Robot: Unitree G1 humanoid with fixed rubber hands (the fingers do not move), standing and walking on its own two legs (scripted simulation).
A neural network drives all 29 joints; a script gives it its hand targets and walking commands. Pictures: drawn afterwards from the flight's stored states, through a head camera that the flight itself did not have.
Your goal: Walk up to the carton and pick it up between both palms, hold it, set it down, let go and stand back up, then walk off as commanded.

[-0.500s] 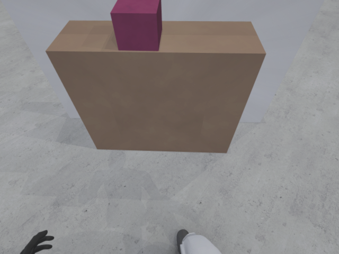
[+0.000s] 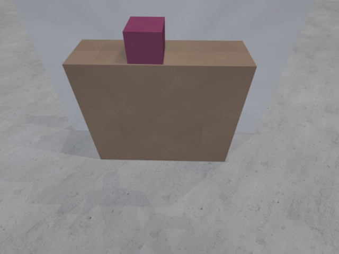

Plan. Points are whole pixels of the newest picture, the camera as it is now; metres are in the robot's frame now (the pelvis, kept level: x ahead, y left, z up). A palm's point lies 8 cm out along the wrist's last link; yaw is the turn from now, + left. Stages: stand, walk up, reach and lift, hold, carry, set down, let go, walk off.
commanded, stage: walk off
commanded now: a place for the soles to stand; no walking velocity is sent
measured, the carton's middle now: (146, 40) +1.03 +0.04 +0.07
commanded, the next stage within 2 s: stand in 1.28 s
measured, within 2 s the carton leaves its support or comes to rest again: neither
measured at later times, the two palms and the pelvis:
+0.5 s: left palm out of the picture +0.16 +0.36 -0.10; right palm (286, 252) +0.15 -0.30 -0.10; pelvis +0.10 +0.03 -0.01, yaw +1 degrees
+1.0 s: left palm (43, 237) +0.23 +0.31 -0.10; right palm (289, 242) +0.17 -0.32 -0.10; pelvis +0.11 +0.00 -0.01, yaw +1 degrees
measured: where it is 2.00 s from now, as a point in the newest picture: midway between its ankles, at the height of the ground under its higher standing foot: outside the picture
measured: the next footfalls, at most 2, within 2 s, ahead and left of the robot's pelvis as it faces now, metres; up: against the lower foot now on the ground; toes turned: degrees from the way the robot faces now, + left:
left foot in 0.16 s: +0.17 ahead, +0.17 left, +0.00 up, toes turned -2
right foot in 0.56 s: +0.18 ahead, -0.12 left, +0.00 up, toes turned +5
